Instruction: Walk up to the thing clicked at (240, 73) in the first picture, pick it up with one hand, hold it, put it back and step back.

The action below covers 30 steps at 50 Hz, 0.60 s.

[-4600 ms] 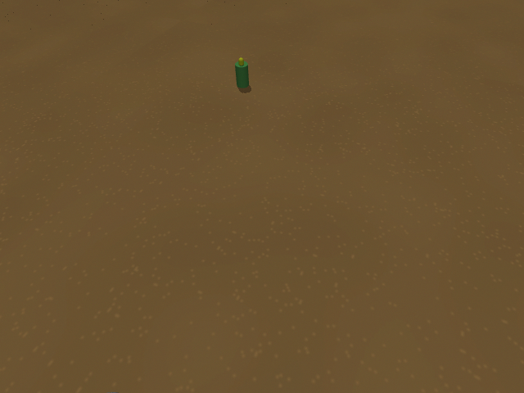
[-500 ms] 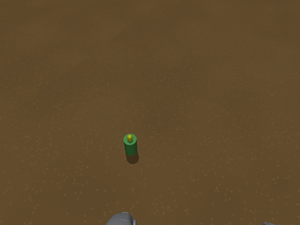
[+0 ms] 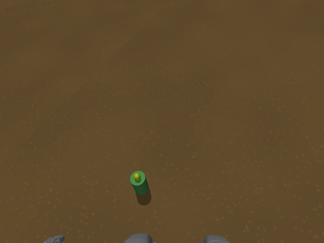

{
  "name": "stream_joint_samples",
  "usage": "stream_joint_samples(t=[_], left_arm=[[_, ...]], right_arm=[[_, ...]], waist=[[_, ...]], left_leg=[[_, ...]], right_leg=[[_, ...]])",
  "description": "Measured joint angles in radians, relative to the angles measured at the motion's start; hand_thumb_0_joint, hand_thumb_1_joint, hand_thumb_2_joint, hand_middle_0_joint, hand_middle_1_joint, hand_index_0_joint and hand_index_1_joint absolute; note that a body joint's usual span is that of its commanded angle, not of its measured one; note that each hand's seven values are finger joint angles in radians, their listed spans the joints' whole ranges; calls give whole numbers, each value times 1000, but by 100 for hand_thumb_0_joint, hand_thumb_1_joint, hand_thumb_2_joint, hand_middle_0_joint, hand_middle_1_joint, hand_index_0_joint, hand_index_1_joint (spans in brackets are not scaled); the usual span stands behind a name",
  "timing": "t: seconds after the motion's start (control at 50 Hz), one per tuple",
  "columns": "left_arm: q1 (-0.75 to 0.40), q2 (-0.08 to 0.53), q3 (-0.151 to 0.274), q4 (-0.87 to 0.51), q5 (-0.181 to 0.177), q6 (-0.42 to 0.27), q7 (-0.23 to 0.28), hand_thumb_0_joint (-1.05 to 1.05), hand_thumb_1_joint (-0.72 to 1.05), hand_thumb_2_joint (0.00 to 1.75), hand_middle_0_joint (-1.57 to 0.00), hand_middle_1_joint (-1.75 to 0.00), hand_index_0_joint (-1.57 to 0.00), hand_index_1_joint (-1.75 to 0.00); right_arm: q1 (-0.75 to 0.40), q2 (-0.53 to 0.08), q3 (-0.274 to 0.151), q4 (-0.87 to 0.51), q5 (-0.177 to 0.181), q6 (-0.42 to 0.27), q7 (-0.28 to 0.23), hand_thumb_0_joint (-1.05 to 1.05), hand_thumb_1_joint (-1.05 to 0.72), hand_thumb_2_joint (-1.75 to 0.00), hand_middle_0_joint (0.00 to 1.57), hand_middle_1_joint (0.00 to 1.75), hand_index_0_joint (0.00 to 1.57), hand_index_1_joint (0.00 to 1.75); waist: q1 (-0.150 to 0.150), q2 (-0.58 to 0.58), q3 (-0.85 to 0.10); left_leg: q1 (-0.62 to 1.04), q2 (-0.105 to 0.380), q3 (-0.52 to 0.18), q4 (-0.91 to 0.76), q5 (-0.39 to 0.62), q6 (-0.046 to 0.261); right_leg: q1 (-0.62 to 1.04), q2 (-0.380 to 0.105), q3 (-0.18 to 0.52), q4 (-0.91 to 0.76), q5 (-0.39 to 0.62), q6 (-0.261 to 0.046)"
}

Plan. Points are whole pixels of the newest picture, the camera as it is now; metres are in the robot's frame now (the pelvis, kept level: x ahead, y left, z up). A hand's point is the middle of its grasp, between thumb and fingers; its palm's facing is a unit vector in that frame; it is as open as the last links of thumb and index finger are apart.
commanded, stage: walk up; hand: left
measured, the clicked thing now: (139, 181) +0.52 +0.22 -0.66
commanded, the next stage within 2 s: stand in 1.84 s
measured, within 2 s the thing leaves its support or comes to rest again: neither
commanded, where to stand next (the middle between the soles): +0.19 +0.01 m, yaw +1 degrees
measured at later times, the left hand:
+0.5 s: hand (69, 235) +0.15 +0.31 -0.15, palm faces -0.05 -0.93 -0.37, open 7.3 cm
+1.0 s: hand (85, 199) +0.25 +0.28 -0.13, palm faces +0.00 -0.94 -0.34, open 7.3 cm
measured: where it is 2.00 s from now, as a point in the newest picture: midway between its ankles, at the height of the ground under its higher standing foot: outside the picture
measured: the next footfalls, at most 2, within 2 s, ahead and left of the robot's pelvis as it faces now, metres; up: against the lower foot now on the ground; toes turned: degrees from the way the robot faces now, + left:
left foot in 0.26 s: +0.20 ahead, +0.15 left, +0.00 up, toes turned +1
right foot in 0.54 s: +0.18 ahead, -0.10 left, +0.00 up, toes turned -2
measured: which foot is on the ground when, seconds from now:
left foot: up 0.00-0.24, down 0.26-1.00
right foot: down 0.00-0.28, up 0.30-0.52, down 0.54-1.00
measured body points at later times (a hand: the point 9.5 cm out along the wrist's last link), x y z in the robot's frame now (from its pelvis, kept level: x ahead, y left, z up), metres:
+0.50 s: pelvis +0.10 +0.04 +0.00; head +0.12 +0.05 +0.45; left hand +0.16 +0.35 -0.13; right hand +0.17 -0.29 -0.10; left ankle +0.16 +0.15 -0.72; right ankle +0.13 -0.10 -0.71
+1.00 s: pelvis +0.14 +0.03 +0.02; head +0.14 +0.03 +0.47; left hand +0.25 +0.33 -0.11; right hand +0.22 -0.27 -0.11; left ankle +0.16 +0.15 -0.72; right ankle +0.14 -0.10 -0.72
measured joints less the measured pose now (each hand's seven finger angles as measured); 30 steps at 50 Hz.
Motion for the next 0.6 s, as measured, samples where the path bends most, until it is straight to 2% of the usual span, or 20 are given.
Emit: stream_joint_samples(t=[0.06,0.14,0.2,0.26,0.3,0.36,0.42,0.5,0.54,0.56,0.6], left_arm=[[17,-13,-13,-9,-2,2,6,0,91,90,-20,-30,-21,-30],[42,-5,-17,-18,9,6,9,0,90,90,-21,-30,-21,-30],[48,11,-22,-16,12,18,17,0,90,90,-21,-30,-21,-30],[45,22,-31,-2,9,40,27,0,90,90,-21,-30,-21,-30],[22,25,-30,16,3,60,35,0,90,90,-20,-30,-21,-30],[-4,26,-33,37,4,73,42,0,91,90,-20,-30,-20,-30],[-14,25,-30,51,2,65,38,0,91,90,-20,-30,-20,-30],[-15,13,-25,68,9,59,34,0,91,90,-20,-30,-20,-30],[-15,10,-20,79,15,53,39,0,91,90,-20,-30,-20,-30],[-21,3,-17,88,20,51,44,0,91,90,-20,-30,-20,-30],[-29,-6,-21,104,24,52,45,0,91,90,-20,-30,-20,-30]], right_arm=[[-26,-1,-3,-5,2,-3,9,0,-90,-90,20,30,20,30],[-49,5,-10,-15,-9,0,27,0,-90,-90,20,30,20,30],[-67,11,-12,-7,-11,2,24,0,-90,-90,20,30,20,30],[-75,11,-14,5,-10,-7,11,0,-90,-90,20,30,21,30],[-91,28,-13,15,-14,-14,0,0,-90,-90,20,30,20,30],[-101,50,0,5,-7,-19,1,0,-90,-90,20,30,21,30],[-99,59,10,-2,-10,-18,-3,0,-90,-90,20,30,21,30],[-99,43,14,2,-15,-5,-8,0,-90,-90,21,30,21,30],[-100,34,17,10,-8,6,-11,0,-90,-90,21,30,21,30],[-106,30,18,20,-3,12,-15,0,-90,-90,20,30,21,30],[-119,35,21,45,4,24,-21,0,-90,-90,20,30,21,30]], waist=[[9,14,1],[22,7,0],[32,-11,2],[29,-28,-7],[26,-67,2],[12,-85,14],[1,-96,14],[-15,-78,9],[-12,-68,4],[-9,-54,7],[-4,-42,3]], left_leg=[[-85,9,0,-8,58,-7],[-134,38,11,-165,109,-23],[-122,44,19,-290,179,-30],[-55,27,25,-416,266,-27],[-59,2,41,-380,242,-23],[-47,6,45,-374,219,-9],[-21,8,52,-413,226,-8],[-13,11,50,-410,210,-13],[-24,15,50,-370,183,-23],[-28,24,45,-348,168,-30],[-25,15,28,-332,117,-28]], right_leg=[[53,3,-5,-63,8,-2],[93,4,-10,-93,-7,-4],[99,-3,-9,-63,-45,11],[77,-18,-5,31,-118,30],[41,-36,25,133,-188,5],[-36,8,52,318,-270,-19],[-76,9,35,324,-244,-24],[-47,9,17,153,-180,-16],[-3,17,16,32,-81,-17],[4,26,12,22,-45,-7],[6,27,11,34,-57,3]])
